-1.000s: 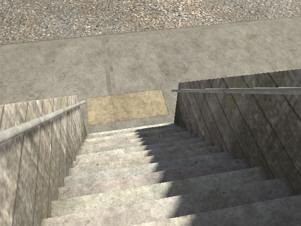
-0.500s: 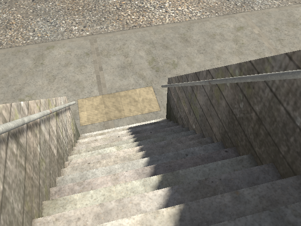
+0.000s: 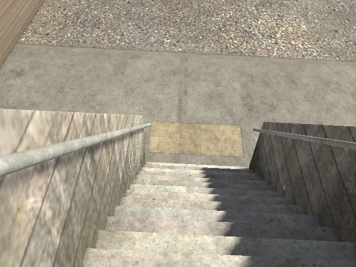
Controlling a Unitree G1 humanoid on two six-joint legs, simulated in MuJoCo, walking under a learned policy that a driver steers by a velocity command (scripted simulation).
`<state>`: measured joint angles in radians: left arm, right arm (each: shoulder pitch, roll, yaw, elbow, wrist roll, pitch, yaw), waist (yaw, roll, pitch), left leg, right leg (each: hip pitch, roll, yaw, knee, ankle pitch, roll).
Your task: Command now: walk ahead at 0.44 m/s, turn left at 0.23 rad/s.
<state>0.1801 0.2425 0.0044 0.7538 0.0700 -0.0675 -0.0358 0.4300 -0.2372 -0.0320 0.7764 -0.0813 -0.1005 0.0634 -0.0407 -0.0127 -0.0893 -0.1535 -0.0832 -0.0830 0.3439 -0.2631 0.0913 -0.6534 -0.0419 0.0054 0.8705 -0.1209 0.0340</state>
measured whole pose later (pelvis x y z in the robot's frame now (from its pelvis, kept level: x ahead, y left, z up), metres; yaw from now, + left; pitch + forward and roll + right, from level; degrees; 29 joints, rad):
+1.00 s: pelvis +0.31 +0.01 -0.28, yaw -28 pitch +4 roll +2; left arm 0.29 0.21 -0.02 0.84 0.08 -0.04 -0.10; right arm 0.61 -0.09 0.06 1.07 -0.13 -0.13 -0.01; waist -0.08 -0.03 -0.05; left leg -0.35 0.06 0.28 0.86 -0.58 0.05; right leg -1.11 -0.13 0.10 1.27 0.32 -0.07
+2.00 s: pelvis +0.71 -0.20 -0.64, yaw -6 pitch +0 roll -5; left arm 0.58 0.15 0.02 1.17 0.10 -0.02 -0.06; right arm 0.24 -0.29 -0.09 1.09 -0.10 -0.11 0.04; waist 0.09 0.08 0.02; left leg -0.13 0.07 0.02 0.27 -0.06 0.06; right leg -0.38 -0.17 -0.14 1.83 -0.88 0.06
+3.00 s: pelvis +0.94 -0.19 -0.89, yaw +7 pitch +0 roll -1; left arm 0.29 0.23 0.01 0.95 0.00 -0.06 -0.10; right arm 0.35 -0.19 0.02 0.95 -0.02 -0.04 0.10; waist 0.01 -0.02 0.00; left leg -0.32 0.07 0.04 0.57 -0.25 -0.03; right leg -0.22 0.01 -0.01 0.55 -0.33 0.00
